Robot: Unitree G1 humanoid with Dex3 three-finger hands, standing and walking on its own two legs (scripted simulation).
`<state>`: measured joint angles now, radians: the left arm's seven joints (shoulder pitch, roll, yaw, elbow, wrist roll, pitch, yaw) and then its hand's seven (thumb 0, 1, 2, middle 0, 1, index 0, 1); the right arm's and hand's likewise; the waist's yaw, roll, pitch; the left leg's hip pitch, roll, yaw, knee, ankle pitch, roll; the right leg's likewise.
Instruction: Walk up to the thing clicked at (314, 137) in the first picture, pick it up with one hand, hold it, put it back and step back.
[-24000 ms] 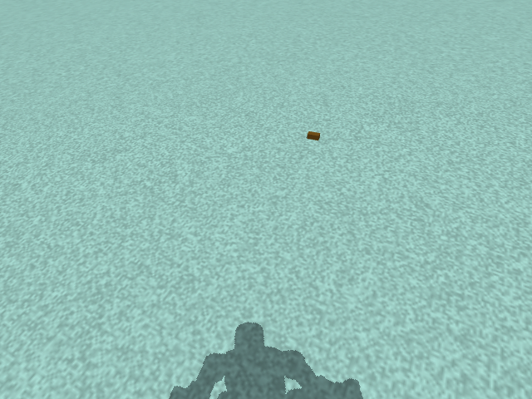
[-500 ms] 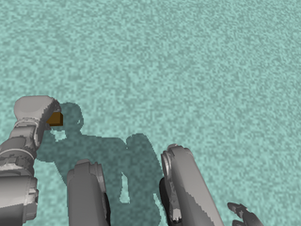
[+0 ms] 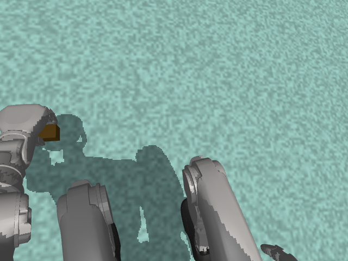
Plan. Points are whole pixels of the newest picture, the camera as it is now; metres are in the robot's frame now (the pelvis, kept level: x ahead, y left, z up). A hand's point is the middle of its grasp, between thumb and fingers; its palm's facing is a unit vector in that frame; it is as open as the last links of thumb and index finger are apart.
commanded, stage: crouch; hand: left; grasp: from above
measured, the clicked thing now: (41, 133) +0.47 +0.27 -0.20
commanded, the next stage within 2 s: lower in 0.14 s
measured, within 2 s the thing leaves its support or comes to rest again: rests again in 1.58 s
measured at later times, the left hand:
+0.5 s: hand (41, 139) +0.45 +0.27 -0.21, palm faces -0.48 -0.02 -0.88, open 6.4 cm
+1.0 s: hand (50, 140) +0.46 +0.26 -0.26, palm faces -0.47 -0.04 -0.88, open 6.3 cm
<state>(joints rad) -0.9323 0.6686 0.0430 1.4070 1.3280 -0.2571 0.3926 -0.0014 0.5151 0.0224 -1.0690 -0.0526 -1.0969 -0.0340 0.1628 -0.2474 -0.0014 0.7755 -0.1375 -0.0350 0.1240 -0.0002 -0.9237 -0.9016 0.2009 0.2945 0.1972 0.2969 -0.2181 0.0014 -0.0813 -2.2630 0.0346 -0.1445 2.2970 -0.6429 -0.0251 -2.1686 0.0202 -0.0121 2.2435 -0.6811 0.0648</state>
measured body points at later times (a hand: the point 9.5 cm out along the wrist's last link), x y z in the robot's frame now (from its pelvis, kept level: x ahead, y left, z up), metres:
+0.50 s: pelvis +0.00 +0.00 -0.03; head +0.24 +0.06 +0.34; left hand +0.47 +0.27 -0.16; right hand +0.05 -0.28 -0.14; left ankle +0.09 +0.14 -0.32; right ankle +0.10 -0.14 -0.32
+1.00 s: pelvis +0.01 +0.00 -0.06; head +0.27 +0.07 +0.31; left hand +0.48 +0.26 -0.21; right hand +0.05 -0.28 -0.15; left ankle +0.09 +0.14 -0.32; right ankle +0.10 -0.14 -0.32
